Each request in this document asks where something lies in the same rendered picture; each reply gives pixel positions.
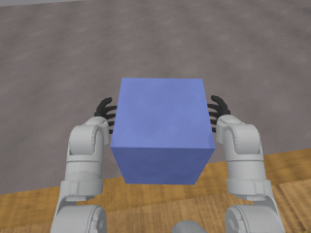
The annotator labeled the carton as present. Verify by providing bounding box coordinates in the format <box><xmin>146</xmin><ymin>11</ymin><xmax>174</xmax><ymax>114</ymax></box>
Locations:
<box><xmin>110</xmin><ymin>78</ymin><xmax>216</xmax><ymax>185</ymax></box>

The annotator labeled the robot left forearm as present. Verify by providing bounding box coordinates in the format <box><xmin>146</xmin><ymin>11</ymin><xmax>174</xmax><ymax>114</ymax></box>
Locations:
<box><xmin>50</xmin><ymin>116</ymin><xmax>110</xmax><ymax>233</ymax></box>

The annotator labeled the robot left hand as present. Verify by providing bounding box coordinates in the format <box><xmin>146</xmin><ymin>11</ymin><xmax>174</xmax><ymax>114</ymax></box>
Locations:
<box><xmin>94</xmin><ymin>97</ymin><xmax>118</xmax><ymax>134</ymax></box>

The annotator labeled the robot right hand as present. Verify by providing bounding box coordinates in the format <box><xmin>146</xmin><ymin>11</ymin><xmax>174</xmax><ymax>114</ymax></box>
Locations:
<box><xmin>207</xmin><ymin>95</ymin><xmax>230</xmax><ymax>133</ymax></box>

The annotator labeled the robot left upper arm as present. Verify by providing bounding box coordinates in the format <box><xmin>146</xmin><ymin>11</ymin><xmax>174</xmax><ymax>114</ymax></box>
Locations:
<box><xmin>52</xmin><ymin>205</ymin><xmax>107</xmax><ymax>233</ymax></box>

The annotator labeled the robot right forearm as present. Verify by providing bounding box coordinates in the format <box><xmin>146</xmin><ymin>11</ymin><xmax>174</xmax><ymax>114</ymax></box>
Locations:
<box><xmin>216</xmin><ymin>115</ymin><xmax>286</xmax><ymax>233</ymax></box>

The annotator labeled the robot right upper arm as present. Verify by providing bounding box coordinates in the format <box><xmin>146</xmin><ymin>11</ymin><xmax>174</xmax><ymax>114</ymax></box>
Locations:
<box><xmin>225</xmin><ymin>204</ymin><xmax>285</xmax><ymax>233</ymax></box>

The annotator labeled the right robot thigh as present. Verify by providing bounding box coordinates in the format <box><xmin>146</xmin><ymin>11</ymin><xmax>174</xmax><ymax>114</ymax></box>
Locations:
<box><xmin>172</xmin><ymin>220</ymin><xmax>207</xmax><ymax>233</ymax></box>

